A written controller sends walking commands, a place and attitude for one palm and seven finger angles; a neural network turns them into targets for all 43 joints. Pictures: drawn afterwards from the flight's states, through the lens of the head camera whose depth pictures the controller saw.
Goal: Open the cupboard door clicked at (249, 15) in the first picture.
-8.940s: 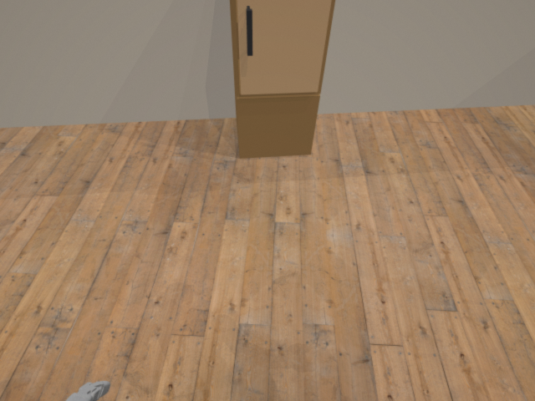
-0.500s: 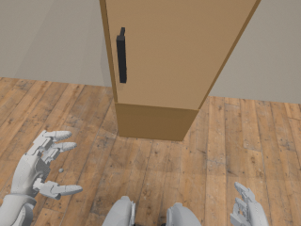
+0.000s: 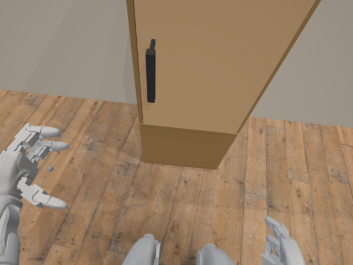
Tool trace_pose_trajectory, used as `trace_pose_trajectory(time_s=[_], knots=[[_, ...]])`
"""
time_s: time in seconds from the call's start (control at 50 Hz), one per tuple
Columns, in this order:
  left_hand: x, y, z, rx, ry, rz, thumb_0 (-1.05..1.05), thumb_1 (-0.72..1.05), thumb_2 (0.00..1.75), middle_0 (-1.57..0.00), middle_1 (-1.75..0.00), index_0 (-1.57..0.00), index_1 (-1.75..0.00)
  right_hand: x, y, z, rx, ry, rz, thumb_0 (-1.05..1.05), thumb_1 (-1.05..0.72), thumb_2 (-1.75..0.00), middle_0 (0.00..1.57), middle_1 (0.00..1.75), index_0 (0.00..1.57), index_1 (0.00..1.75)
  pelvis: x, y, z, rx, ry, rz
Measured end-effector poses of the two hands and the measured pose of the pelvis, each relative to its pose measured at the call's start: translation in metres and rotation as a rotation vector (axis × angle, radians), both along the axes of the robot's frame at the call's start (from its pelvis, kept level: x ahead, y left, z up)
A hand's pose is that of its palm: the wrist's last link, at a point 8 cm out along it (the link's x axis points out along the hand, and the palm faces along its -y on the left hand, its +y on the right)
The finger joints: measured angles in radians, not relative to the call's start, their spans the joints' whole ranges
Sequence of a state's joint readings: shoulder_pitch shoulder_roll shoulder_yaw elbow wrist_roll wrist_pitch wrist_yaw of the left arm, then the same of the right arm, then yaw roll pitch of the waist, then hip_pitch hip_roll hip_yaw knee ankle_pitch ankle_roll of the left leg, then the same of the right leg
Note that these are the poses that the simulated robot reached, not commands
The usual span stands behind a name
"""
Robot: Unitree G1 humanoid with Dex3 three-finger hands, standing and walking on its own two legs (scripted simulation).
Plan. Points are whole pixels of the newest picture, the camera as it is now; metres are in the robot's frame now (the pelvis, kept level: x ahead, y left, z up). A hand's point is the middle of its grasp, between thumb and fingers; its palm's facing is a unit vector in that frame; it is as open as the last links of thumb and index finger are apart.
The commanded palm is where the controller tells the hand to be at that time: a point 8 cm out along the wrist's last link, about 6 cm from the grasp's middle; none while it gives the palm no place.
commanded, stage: raise the hand with hooked fingers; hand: left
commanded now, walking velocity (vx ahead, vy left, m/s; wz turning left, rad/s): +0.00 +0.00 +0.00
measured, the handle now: (152, 73) +0.59 +0.12 +0.04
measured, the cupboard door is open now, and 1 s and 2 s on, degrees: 0 0 0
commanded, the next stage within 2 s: move the hooked fingers beside the handle in 0.50 s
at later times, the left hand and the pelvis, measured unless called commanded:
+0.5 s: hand (61, 167) +0.29 +0.26 +0.05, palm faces +0.02 -1.00 -0.05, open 14.0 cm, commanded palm +0.27 +0.31 +0.05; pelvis +0.01 -0.01 +0.00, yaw +0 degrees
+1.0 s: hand (83, 138) +0.36 +0.24 +0.04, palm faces -0.02 -1.00 -0.02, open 14.0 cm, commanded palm +0.34 +0.29 +0.04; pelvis +0.01 -0.02 +0.00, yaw -1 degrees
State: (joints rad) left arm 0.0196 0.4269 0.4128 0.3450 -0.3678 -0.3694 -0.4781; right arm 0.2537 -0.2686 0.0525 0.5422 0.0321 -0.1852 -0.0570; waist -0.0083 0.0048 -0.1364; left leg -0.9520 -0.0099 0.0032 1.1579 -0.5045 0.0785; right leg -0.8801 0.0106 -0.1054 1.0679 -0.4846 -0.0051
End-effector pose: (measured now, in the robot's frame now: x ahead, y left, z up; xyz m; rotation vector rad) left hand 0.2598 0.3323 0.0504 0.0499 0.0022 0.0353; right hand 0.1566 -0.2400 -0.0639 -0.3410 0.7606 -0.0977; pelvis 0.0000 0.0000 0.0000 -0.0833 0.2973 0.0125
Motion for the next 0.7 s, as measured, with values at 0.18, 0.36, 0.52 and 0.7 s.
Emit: trace_pose_trajectory(time_s=[0.18, 0.36, 0.52, 0.7], knots=[[0.012, -0.008, -0.008, -0.025, 0.071, -0.044, -0.01, -0.49, 0.3, -0.3, -1.2, -0.3, -1.2, -0.011, -0.016, 0.001, -0.011, 0.036, -0.041, 0.01, -0.9, -0.9, 0.2, 0.3, 0.2, 0.3, 0.006, -0.001, 0.003, 0.005, 0.019, -0.014], [0.011, -0.012, -0.005, -0.013, 0.022, 0.001, -0.01, -0.49, 0.3, -0.3, -1.2, -0.3, -1.2, -0.008, -0.021, -0.002, -0.005, 0.04, -0.041, 0.01, -0.9, -0.9, 0.2, 0.3, 0.2, 0.3, 0.006, -0.008, 0.001, 0.01, 0.019, -0.014], [0.006, -0.019, -0.001, -0.005, 0.037, -0.017, -0.01, -0.49, 0.3, -0.3, -1.2, -0.3, -1.2, 0.0, -0.018, -0.002, 0.021, 0.015, -0.027, 0.01, -0.9, -0.9, 0.2, 0.3, 0.2, 0.3, 0.005, -0.013, 0.003, 0.013, 0.011, -0.009], [0.01, -0.021, -0.006, -0.014, 0.032, 0.002, -0.01, -0.5, 0.3, -0.3, -1.2, -0.3, -1.2, 0.002, -0.023, -0.005, 0.013, 0.012, -0.016, 0.01, -0.9, -0.9, 0.2, 0.3, 0.2, 0.3, 0.004, -0.019, 0.0, 0.016, 0.011, -0.006]])
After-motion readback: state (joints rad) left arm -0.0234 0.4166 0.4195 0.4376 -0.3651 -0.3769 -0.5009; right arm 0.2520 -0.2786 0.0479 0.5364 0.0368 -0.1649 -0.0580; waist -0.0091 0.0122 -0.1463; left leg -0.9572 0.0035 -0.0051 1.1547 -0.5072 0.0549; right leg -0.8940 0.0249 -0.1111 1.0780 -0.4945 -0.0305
